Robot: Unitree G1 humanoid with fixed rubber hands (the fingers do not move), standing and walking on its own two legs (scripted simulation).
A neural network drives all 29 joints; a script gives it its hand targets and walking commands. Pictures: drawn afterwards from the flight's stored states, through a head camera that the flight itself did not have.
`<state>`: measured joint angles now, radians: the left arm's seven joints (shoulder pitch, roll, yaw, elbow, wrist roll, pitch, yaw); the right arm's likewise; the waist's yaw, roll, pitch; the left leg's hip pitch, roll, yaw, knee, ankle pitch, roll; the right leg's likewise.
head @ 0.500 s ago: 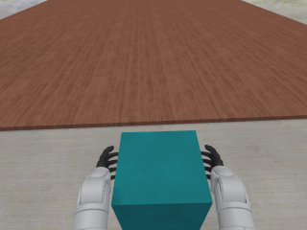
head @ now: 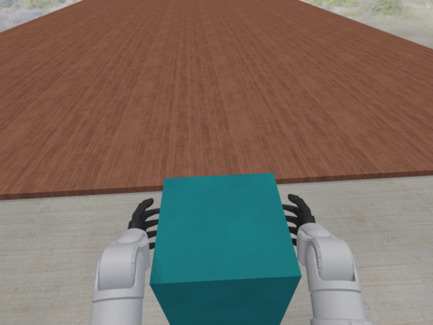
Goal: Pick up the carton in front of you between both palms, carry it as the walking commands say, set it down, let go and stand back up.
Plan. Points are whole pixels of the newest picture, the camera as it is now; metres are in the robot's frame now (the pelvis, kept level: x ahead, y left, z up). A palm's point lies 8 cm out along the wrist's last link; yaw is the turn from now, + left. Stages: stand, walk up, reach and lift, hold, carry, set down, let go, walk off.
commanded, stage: carry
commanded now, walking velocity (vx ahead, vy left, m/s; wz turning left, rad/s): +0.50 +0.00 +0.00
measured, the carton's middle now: (222, 255) +0.30 +0.00 +0.02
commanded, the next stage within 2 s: none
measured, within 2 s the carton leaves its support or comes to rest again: neither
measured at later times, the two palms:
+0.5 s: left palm (150, 156) +0.53 +0.18 +0.08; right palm (267, 153) +0.54 -0.12 +0.09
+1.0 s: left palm (177, 105) +0.86 +0.15 +0.07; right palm (260, 105) +0.88 -0.15 +0.06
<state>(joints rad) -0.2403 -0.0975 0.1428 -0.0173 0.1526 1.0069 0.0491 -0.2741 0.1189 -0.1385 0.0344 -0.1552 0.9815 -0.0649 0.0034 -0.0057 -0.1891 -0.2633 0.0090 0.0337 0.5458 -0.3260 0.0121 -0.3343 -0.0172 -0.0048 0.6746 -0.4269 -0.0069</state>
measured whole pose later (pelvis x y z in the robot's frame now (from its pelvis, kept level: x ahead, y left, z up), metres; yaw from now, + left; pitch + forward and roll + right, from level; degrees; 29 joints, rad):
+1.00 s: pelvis +0.60 -0.01 -0.01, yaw +2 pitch +3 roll -1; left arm -0.20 -0.14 0.10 -0.28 0.11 1.21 0.08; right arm -0.18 0.13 -0.15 -0.31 -0.11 1.21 -0.09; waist 0.02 0.03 -0.06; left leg -0.18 0.09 0.08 1.02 -0.46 -0.01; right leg -0.46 -0.04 -0.27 0.57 -0.17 -0.11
